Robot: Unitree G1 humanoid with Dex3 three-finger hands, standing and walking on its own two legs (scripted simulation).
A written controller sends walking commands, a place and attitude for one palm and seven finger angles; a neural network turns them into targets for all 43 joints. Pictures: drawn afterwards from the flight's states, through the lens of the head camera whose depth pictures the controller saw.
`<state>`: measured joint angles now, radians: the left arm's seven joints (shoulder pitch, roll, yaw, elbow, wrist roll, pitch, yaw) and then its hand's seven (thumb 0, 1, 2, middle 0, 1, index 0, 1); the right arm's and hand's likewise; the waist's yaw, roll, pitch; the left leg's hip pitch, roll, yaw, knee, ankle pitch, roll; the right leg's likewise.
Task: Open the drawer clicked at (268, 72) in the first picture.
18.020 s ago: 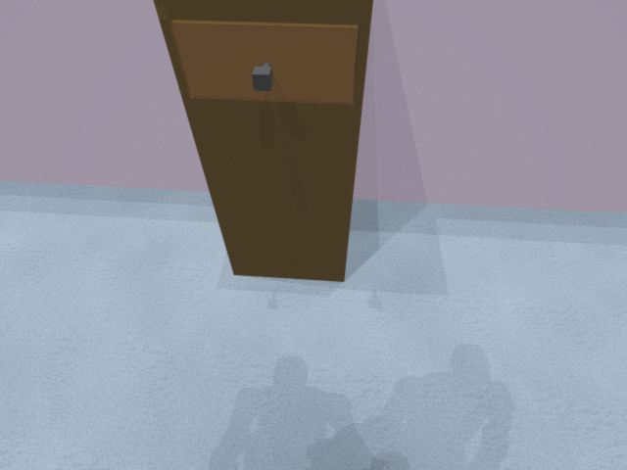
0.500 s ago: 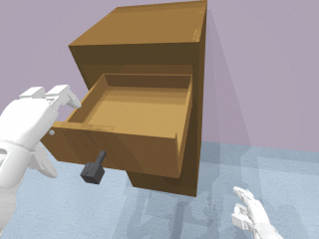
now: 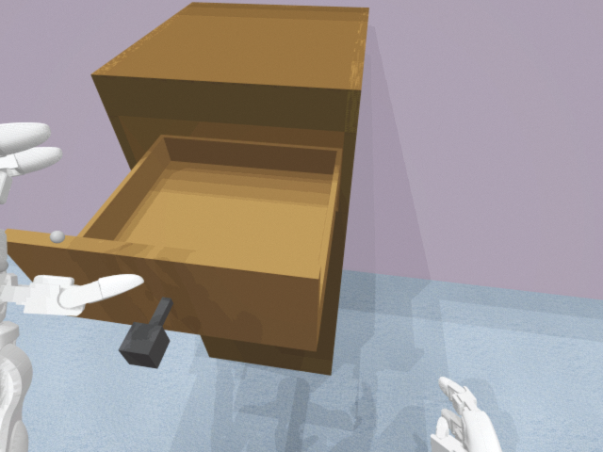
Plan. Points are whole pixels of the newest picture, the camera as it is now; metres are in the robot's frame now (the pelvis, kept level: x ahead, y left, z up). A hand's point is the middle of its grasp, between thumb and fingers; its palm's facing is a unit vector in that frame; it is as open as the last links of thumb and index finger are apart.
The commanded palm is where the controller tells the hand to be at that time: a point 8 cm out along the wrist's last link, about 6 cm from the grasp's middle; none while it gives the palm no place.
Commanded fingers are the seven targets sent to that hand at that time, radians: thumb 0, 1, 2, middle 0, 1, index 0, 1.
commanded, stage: draw the hand back to the body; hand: left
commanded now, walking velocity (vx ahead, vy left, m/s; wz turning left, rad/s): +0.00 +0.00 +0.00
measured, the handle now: (153, 329) +0.22 +0.22 +0.08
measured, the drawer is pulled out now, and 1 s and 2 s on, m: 0.30 0.30 0.30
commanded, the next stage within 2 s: step back with the hand held close in 0.70 s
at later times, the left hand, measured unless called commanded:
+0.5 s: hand (44, 236) +0.20 +0.24 +0.27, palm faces +0.53 -0.77 -0.35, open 8.6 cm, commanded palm +0.15 +0.28 +0.27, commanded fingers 0.00 0.90 0.90 -0.20 -0.30 -0.20 -0.30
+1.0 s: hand (40, 243) +0.19 +0.24 +0.27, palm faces +0.50 -0.75 -0.44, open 7.4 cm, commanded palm +0.12 +0.29 +0.27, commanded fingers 0.00 0.90 0.90 -0.20 -0.30 -0.20 -0.30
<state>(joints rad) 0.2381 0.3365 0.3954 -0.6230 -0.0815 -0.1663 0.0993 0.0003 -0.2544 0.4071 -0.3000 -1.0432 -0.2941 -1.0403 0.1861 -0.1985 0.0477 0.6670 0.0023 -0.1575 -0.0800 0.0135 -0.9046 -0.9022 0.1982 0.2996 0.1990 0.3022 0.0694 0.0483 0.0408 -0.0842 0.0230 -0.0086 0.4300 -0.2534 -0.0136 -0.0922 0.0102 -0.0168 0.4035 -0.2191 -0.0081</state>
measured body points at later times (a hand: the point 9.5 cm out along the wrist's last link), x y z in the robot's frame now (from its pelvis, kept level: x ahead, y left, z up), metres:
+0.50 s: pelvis +0.02 +0.00 +0.00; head -0.01 -0.03 +0.45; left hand +0.16 +0.28 +0.29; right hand +0.22 -0.21 -0.08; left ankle -0.01 +0.13 -0.74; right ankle +0.01 -0.12 -0.74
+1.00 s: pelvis -0.01 +0.01 +0.00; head -0.01 -0.01 +0.45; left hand +0.16 +0.28 +0.29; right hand +0.18 -0.23 -0.08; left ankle -0.01 +0.13 -0.74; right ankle +0.01 -0.12 -0.74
